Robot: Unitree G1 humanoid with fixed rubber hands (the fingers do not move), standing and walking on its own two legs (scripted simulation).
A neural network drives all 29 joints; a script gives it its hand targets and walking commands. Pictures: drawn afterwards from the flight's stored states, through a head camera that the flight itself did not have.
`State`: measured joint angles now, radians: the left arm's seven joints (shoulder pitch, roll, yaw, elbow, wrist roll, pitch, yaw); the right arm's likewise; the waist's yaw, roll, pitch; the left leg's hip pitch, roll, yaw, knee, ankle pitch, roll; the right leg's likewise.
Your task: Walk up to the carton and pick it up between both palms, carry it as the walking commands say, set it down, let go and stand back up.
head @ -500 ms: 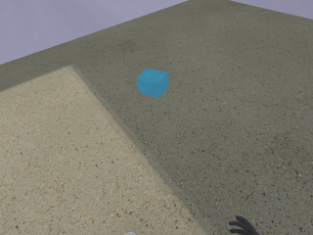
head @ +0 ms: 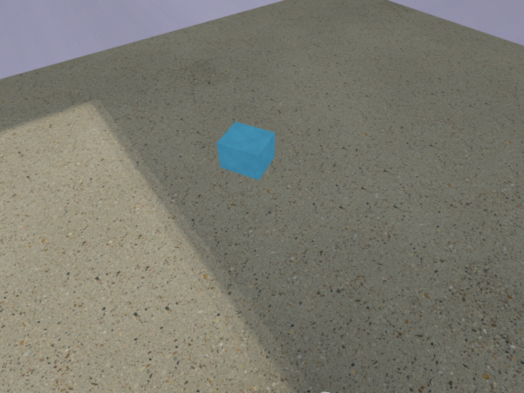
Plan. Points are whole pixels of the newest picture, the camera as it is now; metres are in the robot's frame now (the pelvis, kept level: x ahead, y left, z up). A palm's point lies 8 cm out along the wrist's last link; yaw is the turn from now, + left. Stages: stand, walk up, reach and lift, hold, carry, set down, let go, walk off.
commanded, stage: walk up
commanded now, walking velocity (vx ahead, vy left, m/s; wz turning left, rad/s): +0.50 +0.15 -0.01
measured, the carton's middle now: (247, 150) +1.43 +0.12 -0.69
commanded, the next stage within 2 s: none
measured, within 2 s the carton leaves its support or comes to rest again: neither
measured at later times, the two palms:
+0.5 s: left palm (105, 374) +0.19 +0.27 -0.11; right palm (378, 263) +0.40 -0.22 -0.11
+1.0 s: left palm (158, 201) +0.57 +0.27 -0.12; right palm (371, 247) +0.46 -0.23 -0.14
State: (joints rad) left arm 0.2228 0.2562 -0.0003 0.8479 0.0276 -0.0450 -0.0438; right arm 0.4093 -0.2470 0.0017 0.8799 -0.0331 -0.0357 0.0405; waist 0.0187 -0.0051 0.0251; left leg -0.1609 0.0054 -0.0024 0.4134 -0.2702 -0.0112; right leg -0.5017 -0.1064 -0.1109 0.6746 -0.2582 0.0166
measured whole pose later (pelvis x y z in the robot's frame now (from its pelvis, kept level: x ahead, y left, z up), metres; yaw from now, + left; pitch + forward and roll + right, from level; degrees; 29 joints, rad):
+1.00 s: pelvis +0.47 +0.02 +0.00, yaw +0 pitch +2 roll +2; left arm 0.17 0.25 0.00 0.89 0.03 -0.04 -0.04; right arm 0.44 -0.23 0.00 0.89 -0.03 -0.04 0.03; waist 0.01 -0.01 0.03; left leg -0.08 0.00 0.00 0.40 -0.35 -0.01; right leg -0.49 -0.11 -0.10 0.59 -0.20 0.02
